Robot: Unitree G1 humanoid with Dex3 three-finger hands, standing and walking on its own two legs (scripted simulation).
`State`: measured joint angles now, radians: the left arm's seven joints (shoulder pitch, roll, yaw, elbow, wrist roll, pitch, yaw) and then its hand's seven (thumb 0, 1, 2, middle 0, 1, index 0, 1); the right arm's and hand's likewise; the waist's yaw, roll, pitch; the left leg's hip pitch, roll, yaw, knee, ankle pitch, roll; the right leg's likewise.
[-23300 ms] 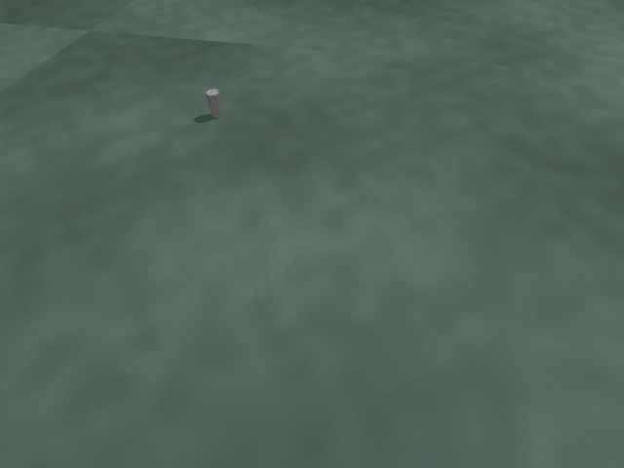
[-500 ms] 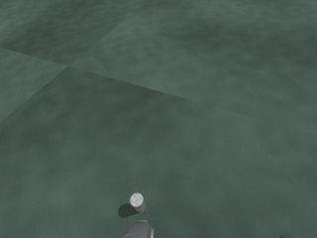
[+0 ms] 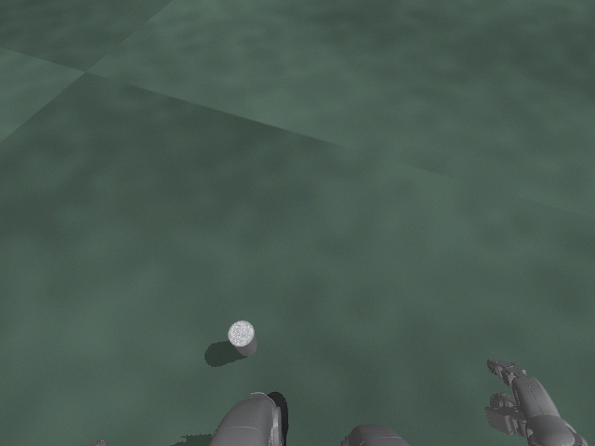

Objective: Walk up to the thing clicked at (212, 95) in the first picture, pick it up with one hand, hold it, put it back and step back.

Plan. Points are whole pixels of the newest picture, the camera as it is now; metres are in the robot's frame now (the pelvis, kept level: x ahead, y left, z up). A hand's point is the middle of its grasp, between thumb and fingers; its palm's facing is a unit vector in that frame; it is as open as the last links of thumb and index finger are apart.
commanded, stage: walk up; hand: left
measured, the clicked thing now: (244, 340) +0.43 +0.19 -0.67
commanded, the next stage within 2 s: stand in 1.68 s
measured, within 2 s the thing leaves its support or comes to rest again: neither
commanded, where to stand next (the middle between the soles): +0.08 -0.03 m, yaw -1 degrees
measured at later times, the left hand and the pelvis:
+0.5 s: hand out of the picture +0.00 +0.28 -0.13, palm faces +0.09 -0.93 -0.36, open 7.4 cm; pelvis -0.03 +0.01 +0.02, yaw +6 degrees
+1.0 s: hand out of the picture +0.04 +0.27 -0.13, palm faces +0.10 -0.91 -0.40, open 7.4 cm; pelvis -0.03 -0.01 +0.01, yaw +6 degrees
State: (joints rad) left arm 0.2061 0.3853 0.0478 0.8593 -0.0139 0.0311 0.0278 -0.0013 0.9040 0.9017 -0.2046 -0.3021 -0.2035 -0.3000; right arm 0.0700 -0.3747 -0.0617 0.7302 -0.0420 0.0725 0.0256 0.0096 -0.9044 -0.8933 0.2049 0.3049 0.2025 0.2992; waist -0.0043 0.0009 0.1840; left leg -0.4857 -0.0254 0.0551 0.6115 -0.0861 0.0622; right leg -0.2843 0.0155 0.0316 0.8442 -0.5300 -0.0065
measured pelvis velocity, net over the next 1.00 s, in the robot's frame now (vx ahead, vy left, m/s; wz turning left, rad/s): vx -0.03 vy -0.01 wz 0.11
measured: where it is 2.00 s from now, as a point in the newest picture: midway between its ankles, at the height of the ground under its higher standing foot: outside the picture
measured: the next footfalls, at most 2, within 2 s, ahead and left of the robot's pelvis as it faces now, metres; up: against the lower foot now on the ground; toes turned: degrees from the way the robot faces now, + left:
right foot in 0.02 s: +0.00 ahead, -0.11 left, +0.00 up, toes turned +1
left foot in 0.38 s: -0.03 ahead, +0.14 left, +0.00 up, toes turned +5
